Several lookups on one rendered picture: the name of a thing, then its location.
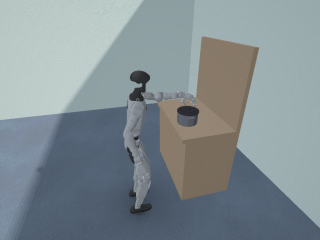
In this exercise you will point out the right robot forearm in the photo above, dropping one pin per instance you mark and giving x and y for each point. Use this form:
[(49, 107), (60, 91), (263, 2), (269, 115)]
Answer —
[(131, 144)]

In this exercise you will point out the robot right hand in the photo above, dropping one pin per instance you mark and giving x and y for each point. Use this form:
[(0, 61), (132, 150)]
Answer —
[(141, 170)]

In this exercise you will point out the left robot upper arm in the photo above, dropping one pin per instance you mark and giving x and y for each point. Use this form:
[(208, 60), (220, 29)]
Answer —
[(158, 96)]

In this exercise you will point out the robot left hand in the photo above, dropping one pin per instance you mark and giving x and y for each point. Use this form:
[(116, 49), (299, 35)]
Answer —
[(190, 97)]

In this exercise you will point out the table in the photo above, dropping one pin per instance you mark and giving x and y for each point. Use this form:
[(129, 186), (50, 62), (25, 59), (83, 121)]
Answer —
[(199, 158)]

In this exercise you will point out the right robot upper arm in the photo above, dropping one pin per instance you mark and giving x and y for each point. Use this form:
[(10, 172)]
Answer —
[(135, 114)]

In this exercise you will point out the left robot foot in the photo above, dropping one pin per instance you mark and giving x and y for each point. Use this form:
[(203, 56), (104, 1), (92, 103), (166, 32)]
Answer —
[(132, 193)]

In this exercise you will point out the pot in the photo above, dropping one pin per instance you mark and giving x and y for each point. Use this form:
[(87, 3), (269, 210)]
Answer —
[(187, 121)]

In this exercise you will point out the left robot forearm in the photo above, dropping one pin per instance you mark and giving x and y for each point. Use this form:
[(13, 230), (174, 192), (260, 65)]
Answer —
[(173, 95)]

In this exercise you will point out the left robot shin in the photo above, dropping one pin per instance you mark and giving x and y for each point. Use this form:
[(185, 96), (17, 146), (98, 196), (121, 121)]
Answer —
[(135, 178)]

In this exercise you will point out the lid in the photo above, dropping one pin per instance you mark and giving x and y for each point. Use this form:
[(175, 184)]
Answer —
[(182, 111)]

